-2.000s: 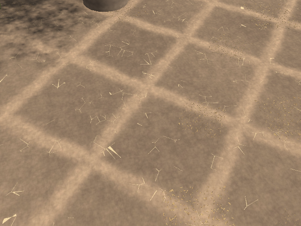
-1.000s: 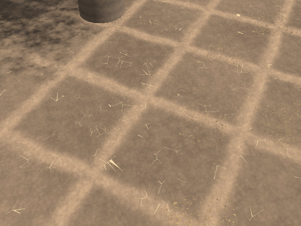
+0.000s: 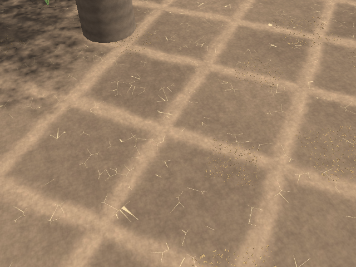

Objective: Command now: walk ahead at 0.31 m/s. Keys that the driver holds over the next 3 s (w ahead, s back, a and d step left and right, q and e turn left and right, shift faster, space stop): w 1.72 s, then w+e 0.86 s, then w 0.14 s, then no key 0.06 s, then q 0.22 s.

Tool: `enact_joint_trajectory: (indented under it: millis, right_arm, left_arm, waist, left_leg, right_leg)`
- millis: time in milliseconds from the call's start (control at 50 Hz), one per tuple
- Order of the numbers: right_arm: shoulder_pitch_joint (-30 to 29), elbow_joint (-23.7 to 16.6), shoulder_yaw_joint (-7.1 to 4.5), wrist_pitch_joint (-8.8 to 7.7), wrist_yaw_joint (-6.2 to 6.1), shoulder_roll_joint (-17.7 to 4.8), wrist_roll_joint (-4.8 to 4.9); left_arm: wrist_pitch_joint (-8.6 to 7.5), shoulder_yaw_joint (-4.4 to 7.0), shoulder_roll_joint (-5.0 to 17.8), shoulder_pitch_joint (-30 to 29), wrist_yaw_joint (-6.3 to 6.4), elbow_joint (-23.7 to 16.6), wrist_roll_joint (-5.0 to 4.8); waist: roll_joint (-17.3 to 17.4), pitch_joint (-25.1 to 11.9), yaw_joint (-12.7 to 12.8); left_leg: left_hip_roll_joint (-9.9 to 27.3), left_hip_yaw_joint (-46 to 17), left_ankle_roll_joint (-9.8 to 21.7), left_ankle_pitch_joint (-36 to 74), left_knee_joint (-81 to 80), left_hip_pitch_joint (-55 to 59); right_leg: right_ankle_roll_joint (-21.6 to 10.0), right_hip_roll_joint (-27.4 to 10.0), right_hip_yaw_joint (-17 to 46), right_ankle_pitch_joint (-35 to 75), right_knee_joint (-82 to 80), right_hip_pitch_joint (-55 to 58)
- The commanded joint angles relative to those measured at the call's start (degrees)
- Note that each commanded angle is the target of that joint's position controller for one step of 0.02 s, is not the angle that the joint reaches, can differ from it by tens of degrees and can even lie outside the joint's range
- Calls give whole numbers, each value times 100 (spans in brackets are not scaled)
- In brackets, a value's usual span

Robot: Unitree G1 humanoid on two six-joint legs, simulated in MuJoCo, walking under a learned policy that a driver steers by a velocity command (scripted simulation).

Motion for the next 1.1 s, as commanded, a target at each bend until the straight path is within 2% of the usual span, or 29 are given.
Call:
enact_joint_trajectory:
  millis: [20,40,60,80,100,120,160,180,300,420,460,480,500,520,540,560,580,600,620,660,720,780,860,960,1020,1040,1060,1080,1100]
  right_arm:
    - [-545,-443,-131,-99,36,-798,41]
    - [-723,-572,-43,-159,69,-529,-39]
    - [-620,-772,39,-269,54,-138,2]
    - [-684,-781,-19,-352,72,-398,97]
    - [-809,-807,-35,-412,131,-465,142]
    - [-816,-762,-59,-444,153,-485,96]
    - [-979,-766,-193,-444,185,-708,-6]
    - [-997,-757,-200,-410,220,-625,-8]
    - [-2473,-1339,-53,-326,279,-249,-45]
    - [-3294,-1704,-15,-393,442,-414,12]
    - [-3012,-1693,-100,-431,479,-623,4]
    - [-2561,-1589,-190,-433,466,-799,5]
    - [-1603,-1302,-331,-418,430,-1036,20]
    - [-546,-1027,-449,-382,370,-1323,-1]
    - [231,-850,-580,-357,350,-1904,-163]
    - [132,-806,-432,-347,361,-1464,-163]
    - [-503,-858,-331,-381,370,-1154,-107]
    - [-1124,-1000,-250,-406,378,-906,-98]
    - [-1497,-1038,-187,-439,417,-710,-146]
    - [-1669,-957,-129,-483,467,-508,-217]
    - [-1357,-762,-160,-509,393,-719,-204]
    - [-976,-658,-189,-472,249,-902,-198]
    - [-555,-575,-193,-411,159,-1015,-131]
    - [-27,-350,-232,-282,132,-1076,-73]
    - [-136,-351,-292,-188,108,-1185,-67]
    - [-281,-393,-302,-158,108,-1223,-74]
    - [-369,-439,-255,-128,113,-1109,-99]
    - [-314,-587,-151,-135,118,-905,-194]
    - [446,-604,90,-279,200,-39,-182]
  left_arm:
    - [-199,196,477,940,-78,152,9]
    - [-198,333,901,1800,-55,285,32]
    - [-257,418,1473,2418,-132,309,57]
    - [-339,256,1014,1852,-139,197,123]
    - [-383,176,745,1277,-145,-16,107]
    - [-387,122,657,894,-177,-167,111]
    - [-319,25,426,830,-195,-226,138]
    - [-280,3,390,1025,-171,-185,160]
    - [-162,28,787,1304,22,-299,210]
    - [-135,121,909,1576,59,-261,81]
    - [-95,178,1033,1412,62,-323,105]
    - [-55,211,1113,1329,61,-356,136]
    - [1,204,1089,1212,56,-405,175]
    - [7,147,1004,1102,35,-534,217]
    - [-108,-80,148,1874,-64,-622,203]
    - [-309,-67,249,1722,-109,-524,72]
    - [-422,77,747,1052,-121,-794,-108]
    - [-465,102,881,596,-78,-939,-139]
    - [-437,155,882,407,-17,-958,-73]
    - [-250,191,631,710,33,-897,17]
    - [-106,224,572,486,58,-1031,61]
    - [-122,267,680,-346,55,-1331,129]
    - [-199,205,540,-1235,-43,-1575,103]
    - [-253,148,576,-2003,-217,-1886,40]
    - [-306,211,788,-1765,-295,-1931,29]
    - [-319,291,942,-1309,-290,-1825,35]
    - [-317,439,1203,-352,-257,-1526,46]
    - [-302,568,1653,758,-201,-1296,116]
    - [-273,649,2073,1142,-233,-1142,150]
  waist:
    - [179,804,663]
    - [-985,384,970]
    - [-2240,-2,984]
    - [-1283,371,649]
    - [-813,750,460]
    - [-580,774,321]
    - [-562,751,245]
    - [-667,670,259]
    - [-531,892,470]
    - [-620,1058,455]
    - [-751,706,161]
    - [-901,315,-106]
    - [-933,-256,-590]
    - [-778,-916,-1034]
    - [778,-2061,-684]
    - [1002,-2367,-705]
    - [855,-1228,-542]
    - [324,-615,-342]
    - [-43,-244,-120]
    - [202,-81,250]
    - [212,231,331]
    - [84,423,142]
    - [82,487,-140]
    - [77,659,-356]
    - [232,446,-84]
    - [313,146,201]
    - [245,-432,647]
    - [-314,-1329,986]
    - [-1897,-2078,567]
  left_leg:
    - [701,-830,685,58,-497,-1745]
    - [76,-4,339,568,1526,-2416]
    - [-512,123,175,-690,3150,-3580]
    - [-123,-446,289,-657,4197,-3990]
    - [163,-536,436,-44,4464,-4218]
    - [389,-427,492,511,4311,-4122]
    - [617,-203,446,1130,3735,-3832]
    - [628,-74,384,1259,3579,-3715]
    - [508,294,3,2148,1666,-3752]
    - [272,351,254,2439,413,-3293]
    - [71,433,441,2148,290,-2688]
    - [-129,555,546,1979,361,-2034]
    - [-330,669,700,1929,351,-856]
    - [224,34,969,1838,482,889]
    - [1903,-2909,2005,489,-3,3170]
    - [2219,-4508,2063,57,-1169,3135]
    - [1986,-3646,1671,84,-1295,2240]
    - [1800,-2715,1461,667,-1410,1177]
    - [1568,-2010,1322,1293,-1575,260]
    - [1185,-1229,1195,1606,-1889,-648]
    - [1090,-777,1345,1895,-2233,-1046]
    - [1099,-645,1327,2066,-2340,-697]
    - [936,-257,1107,2183,-2337,-375]
    - [1296,-282,1061,2301,-1953,652]
    - [1472,-304,907,3355,-1402,1081]
    - [1367,-181,817,4378,-859,1055]
    - [1048,55,664,4968,242,747]
    - [690,324,456,3622,2055,-460]
    - [-451,227,78,-299,4083,-2829]
  right_leg:
    - [-38,117,29,782,-1100,1424]
    - [-332,-896,1597,398,-1825,2318]
    - [-1145,-2109,4223,-366,-2845,2964]
    - [-1246,-2346,4519,-794,-2921,2532]
    - [-1066,-2149,3757,-647,-2898,2171]
    - [-870,-1837,3006,-191,-2964,1964]
    - [-557,-1331,1839,1191,-3007,1834]
    - [-514,-1196,1509,1744,-2988,1844]
    - [-654,-1084,851,2687,-3247,1480]
    - [-609,-1379,596,3038,-3160,2001]
    - [-489,-1462,490,4481,-2599,2357]
    - [-425,-1448,427,5572,-2019,2454]
    - [-294,-1243,255,6238,-916,2237]
    - [-117,-1022,176,5305,600,1085]
    - [274,71,159,1928,3139,-1209]
    - [182,354,1097,-761,4122,-1886]
    - [51,-16,1066,-535,4419,-2446]
    - [-14,-357,887,27,4191,-2339]
    - [-13,-593,773,433,3816,-2033]
    - [-15,-855,790,760,3296,-1320]
    - [111,-951,654,1076,2729,-1523]
    - [278,-998,617,1996,1673,-2248]
    - [306,-720,351,2994,140,-2059]
    - [197,-553,329,2648,-651,-2263]
    - [-32,-365,226,1986,-893,-1731]
    - [-145,-163,50,1885,-968,-1007]
    - [-317,-11,-57,1977,-1007,289]
    - [-701,-1009,1074,2026,-848,2142]
    - [-1680,-2317,3946,1000,-1541,4115]
Next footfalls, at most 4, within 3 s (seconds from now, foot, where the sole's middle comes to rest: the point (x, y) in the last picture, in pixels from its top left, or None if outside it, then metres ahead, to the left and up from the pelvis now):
0.52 left None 0.43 0.12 -0.77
1.08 right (215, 217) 0.74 -0.11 -0.77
1.62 left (158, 160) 1.05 0.13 -0.77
2.20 right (205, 116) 1.34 -0.12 -0.77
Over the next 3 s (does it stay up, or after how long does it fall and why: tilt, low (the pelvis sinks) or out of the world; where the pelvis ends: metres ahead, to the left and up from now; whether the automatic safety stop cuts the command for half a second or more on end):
stays up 1.60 -0.09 0.01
